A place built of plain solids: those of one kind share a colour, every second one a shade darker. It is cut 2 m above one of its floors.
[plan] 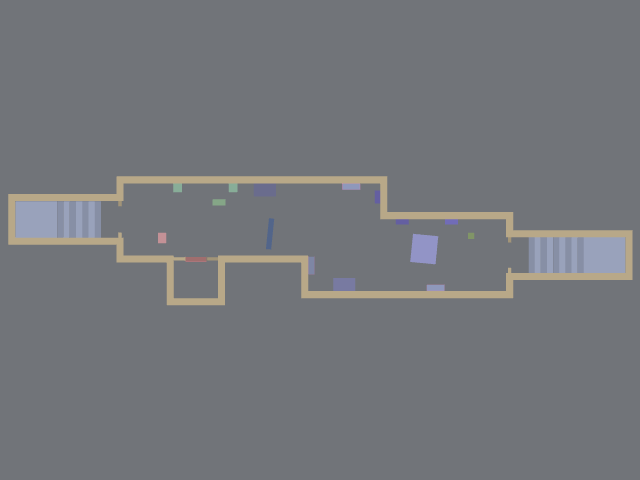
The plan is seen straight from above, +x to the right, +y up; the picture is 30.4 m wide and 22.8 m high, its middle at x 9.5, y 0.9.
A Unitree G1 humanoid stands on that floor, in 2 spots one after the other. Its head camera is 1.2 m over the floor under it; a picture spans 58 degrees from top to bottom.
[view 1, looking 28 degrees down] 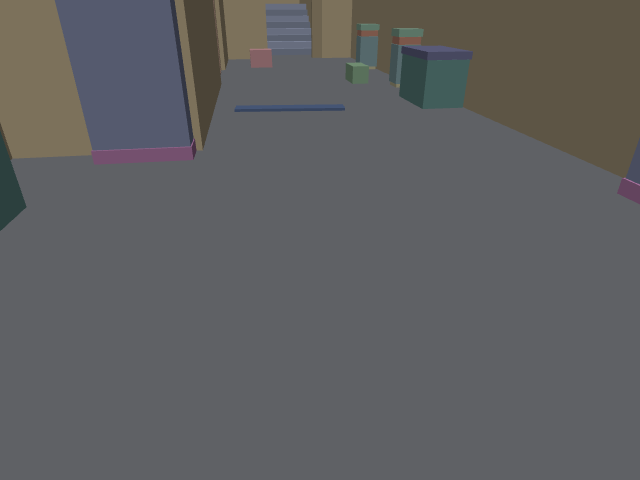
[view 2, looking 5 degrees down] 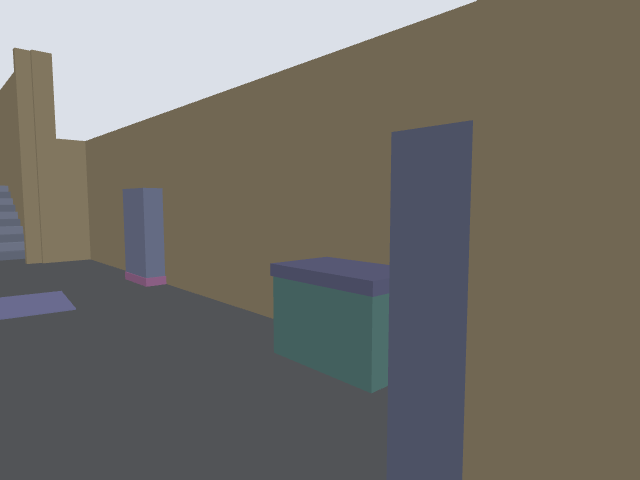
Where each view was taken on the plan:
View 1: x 13.17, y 0.65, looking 171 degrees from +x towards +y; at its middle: ground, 2.56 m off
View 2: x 8.44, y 1.11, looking -43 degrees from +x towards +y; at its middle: wall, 3.88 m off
